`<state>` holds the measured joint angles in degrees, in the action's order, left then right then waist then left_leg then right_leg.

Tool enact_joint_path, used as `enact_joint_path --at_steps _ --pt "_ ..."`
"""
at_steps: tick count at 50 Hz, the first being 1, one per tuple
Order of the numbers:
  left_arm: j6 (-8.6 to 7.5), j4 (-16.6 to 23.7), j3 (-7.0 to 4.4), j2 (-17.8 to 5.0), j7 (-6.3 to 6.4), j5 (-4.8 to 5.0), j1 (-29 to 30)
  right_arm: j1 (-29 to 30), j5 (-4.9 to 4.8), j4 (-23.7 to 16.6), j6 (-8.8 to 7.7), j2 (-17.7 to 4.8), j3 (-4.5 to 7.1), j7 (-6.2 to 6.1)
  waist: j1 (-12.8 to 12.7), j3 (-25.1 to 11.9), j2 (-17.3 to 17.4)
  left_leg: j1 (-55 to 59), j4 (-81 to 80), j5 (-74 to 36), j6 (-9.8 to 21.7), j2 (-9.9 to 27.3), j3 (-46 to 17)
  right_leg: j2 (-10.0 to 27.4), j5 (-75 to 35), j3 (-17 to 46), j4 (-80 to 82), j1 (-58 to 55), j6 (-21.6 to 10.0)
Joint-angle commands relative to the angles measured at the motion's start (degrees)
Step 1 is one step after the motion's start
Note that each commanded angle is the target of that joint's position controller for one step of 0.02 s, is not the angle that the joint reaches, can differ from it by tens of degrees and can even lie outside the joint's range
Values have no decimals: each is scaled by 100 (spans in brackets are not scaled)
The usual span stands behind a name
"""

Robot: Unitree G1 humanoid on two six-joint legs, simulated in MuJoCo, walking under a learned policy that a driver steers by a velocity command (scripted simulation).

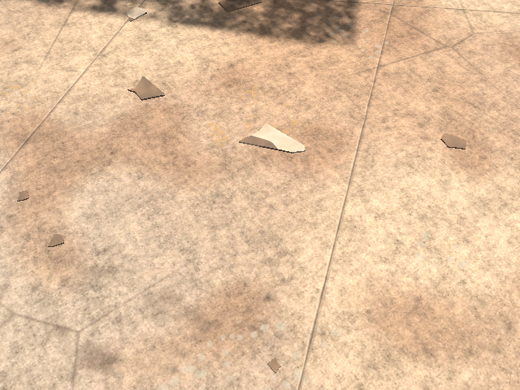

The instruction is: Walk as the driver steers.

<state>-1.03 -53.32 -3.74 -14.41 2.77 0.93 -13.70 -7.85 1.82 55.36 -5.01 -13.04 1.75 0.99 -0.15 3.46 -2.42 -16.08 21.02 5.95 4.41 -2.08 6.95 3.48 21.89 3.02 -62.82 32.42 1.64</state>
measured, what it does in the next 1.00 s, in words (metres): walks ahead, turning right: right foot, then left foot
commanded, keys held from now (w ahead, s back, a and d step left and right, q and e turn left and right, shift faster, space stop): e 0.66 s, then no key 0.24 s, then w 0.10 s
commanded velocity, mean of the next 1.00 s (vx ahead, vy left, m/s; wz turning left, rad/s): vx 0.04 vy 0.00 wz -0.44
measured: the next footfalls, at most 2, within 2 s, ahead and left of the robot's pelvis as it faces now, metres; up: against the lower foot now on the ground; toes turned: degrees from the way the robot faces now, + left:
right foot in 0.30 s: +0.10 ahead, -0.15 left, +0.00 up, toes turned -12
left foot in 0.76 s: +0.19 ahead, +0.06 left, +0.00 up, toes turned -28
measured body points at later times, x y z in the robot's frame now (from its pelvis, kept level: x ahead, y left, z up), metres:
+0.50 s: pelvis +0.07 -0.05 +0.00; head +0.11 -0.09 +0.45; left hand +0.27 +0.19 -0.09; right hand +0.14 -0.37 -0.12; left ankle +0.10 +0.10 -0.66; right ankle +0.06 -0.14 -0.74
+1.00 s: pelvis +0.10 -0.02 +0.00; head +0.13 -0.01 +0.45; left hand +0.35 +0.16 -0.11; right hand +0.06 -0.31 -0.11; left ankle +0.15 +0.08 -0.74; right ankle +0.01 -0.14 -0.69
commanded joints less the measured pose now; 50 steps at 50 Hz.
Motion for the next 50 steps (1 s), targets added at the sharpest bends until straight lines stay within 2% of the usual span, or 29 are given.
enact_joint_path --at_steps 1,5,11,13,14,15,16,17,18,19,20,21,23,26,30,35,37,38,39,40,41,42,43,44,45,46,47,49,50 --pt "163 278 -122 -335 29 -42 -644 429 -32 -388 -11 -926 192 -195 -265 -664 677 -67 -1011 -1594 1109 1815 -803 263 -594 82 402 -485 46" --pt "208 654 -145 -392 -76 -22 9 345 -118 -402 178 -1105 260 -371 -64 -527 673 241 -1152 -497 1031 1873 -622 299 -882 -127 1222 -363 50" --pt "219 1105 -180 -432 -262 14 500 92 -233 -445 476 -1334 368 -407 101 -574 711 1144 -467 -952 838 2132 -486 48 -286 -557 2300 -497 -96" --pt "203 1136 -207 -436 -340 16 312 160 -319 -493 554 -1343 390 -420 -86 -667 749 1183 105 -1166 514 2034 -270 -149 -870 -777 3267 -1050 -303" --pt "193 1125 -278 -622 -328 -15 149 -108 -333 -413 570 -1240 382 -406 -129 -745 576 1003 612 -913 174 1796 -68 -228 -1598 -636 3847 -1586 -490" --pt "195 1110 -460 -1197 -242 -29 -173 -208 -191 -473 547 -998 321 -361 -121 -954 -369 128 1924 -109 -294 1292 381 408 -3382 379 4115 -2578 -838" --pt "203 1208 -575 -1839 -163 -139 -296 126 6 -839 474 -670 218 -308 -45 -941 -1772 -1927 3504 2926 -839 266 478 1769 -5517 2437 4016 -3555 -1978" --pt "94 1234 -464 -1449 -203 -226 -544 551 -30 -912 411 -861 261 -264 -385 -1513 -898 -2228 4558 3437 -804 165 -669 1896 -5550 2552 4040 -3691 -2399" --pt "-5 1286 -432 -1344 -210 -204 -301 580 -208 -934 398 -981 305 -228 -247 -1409 -575 -2421 4854 2999 -712 269 -921 1596 -5370 2022 4048 -3659 -2169" --pt "-53 1380 -428 -1268 -184 -101 89 468 -266 -836 407 -989 326 -258 -65 -1265 -293 -2504 4747 2495 -670 380 -1011 1275 -4920 1618 4017 -3499 -1815" --pt "-41 1458 -383 -1124 -157 2 339 484 -204 -801 425 -1075 356 -306 -3 -1158 -158 -2511 4532 2158 -680 459 -1068 1160 -4584 1495 4064 -3317 -1619" --pt "-9 1502 -342 -1053 -128 18 460 480 -173 -802 443 -1098 377 -324 88 -1131 -195 -2214 4445 1919 -703 441 -1062 1035 -4528 1355 4113 -2998 -1565" --pt "33 1545 -342 -1097 -101 -35 415 381 -197 -805 454 -970 360 -319 141 -1160 -295 -1942 4107 1604 -759 291 -1016 887 -4416 1286 4169 -2819 -1571" --pt "76 1577 -370 -1200 -49 -24 306 520 -216 -851 458 -853 322 -330 38 -1092 -388 -1794 3236 1413 -866 191 -1064 818 -3957 1416 4173 -2799 -1557" --pt "154 1670 -383 -1295 -25 -45 402 605 -225 -894 462 -864 319 -293 -30 -970 -564 -1261 2486 1276 -921 85 -1115 717 -3054 1707 4212 -2338 -1512" --pt "220 1776 -322 -1208 -46 -54 579 349 -261 -889 353 -966 353 -197 -7 -1029 -754 -658 1562 1344 -794 32 -1098 642 -3145 2136 3921 -2360 -1385" --pt "269 1808 -254 -1108 -14 -7 689 21 -244 -809 292 -939 361 -131 200 -1049 -698 79 348 425 -628 66 -939 415 -2943 2080 3631 -2210 -1110" --pt "280 1785 -208 -985 2 -30 517 -74 -180 -795 283 -1092 398 -121 172 -1043 -446 603 -33 -210 -464 429 -1177 165 -2227 1931 3388 -1894 -847" --pt "270 1786 -114 -683 -3 -137 265 -95 -61 -871 305 -1457 454 -147 -26 -1110 737 1187 -240 -1158 -43 1552 -2323 -500 -618 1243 2283 -1198 -526" --pt "210 1977 -159 -771 -6 -96 215 -49 71 -841 325 -1640 463 -150 -168 -856 1853 1082 -304 -2178 1078 2449 -3531 -1207 1638 724 1406 -239 -247" --pt "166 1883 -270 -1227 -3 -120 214 68 49 -957 291 -1442 421 -153 -30 -836 1453 843 -417 -1762 1479 2652 -3697 -883 1649 858 282 -126 -64" --pt "175 1767 -362 -1418 -7 -43 239 252 -18 -1018 280 -1266 383 -172 -54 -721 1073 755 -367 -1351 1240 2264 -3146 -822 1235 878 -181 -109 -9" --pt "228 1639 -355 -1272 16 -48 159 444 -108 -1043 290 -1162 349 -184 -146 -622 901 705 -306 -967 932 1875 -2663 -782 906 850 -282 -124 88" --pt "279 1610 -319 -1132 31 -83 152 510 -193 -1051 293 -1018 294 -196 -114 -531 950 697 -294 -926 820 1719 -2434 -757 648 859 -305 -103 186" --pt "298 1585 -257 -926 14 -79 128 480 -202 -1006 316 -933 245 -214 -123 -510 957 613 -301 -1013 779 1542 -2165 -745 465 774 -162 -294 259" --pt "289 1578 -189 -758 -17 -70 105 307 -194 -915 335 -857 216 -225 -91 -609 990 682 -435 -260 706 1350 -1937 -638 234 527 323 -445 286" --pt "260 1601 -115 -602 -56 -59 216 143 -203 -828 356 -857 213 -233 20 -607 1148 775 -600 703 646 1222 -1859 -499 100 210 921 -533 298" --pt "166 1736 -38 -547 -122 -31 675 -136 -252 -755 410 -1253 315 -270 346 -393 1451 744 -876 1661 691 1265 -2046 -425 247 -253 1731 -704 281" --pt "114 1772 -31 -584 -138 2 790 -245 -247 -742 414 -1379 347 -277 419 -330 1442 727 -911 1789 735 1359 -2151 -414 402 -321 2092 -843 233"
